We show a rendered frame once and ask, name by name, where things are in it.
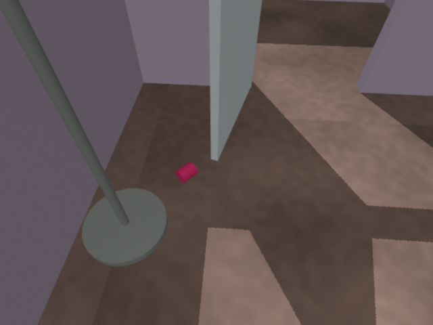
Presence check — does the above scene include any coat stand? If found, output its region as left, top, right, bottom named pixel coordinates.
left=0, top=0, right=168, bottom=266

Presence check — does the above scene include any can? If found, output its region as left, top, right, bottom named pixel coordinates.
left=175, top=162, right=198, bottom=183

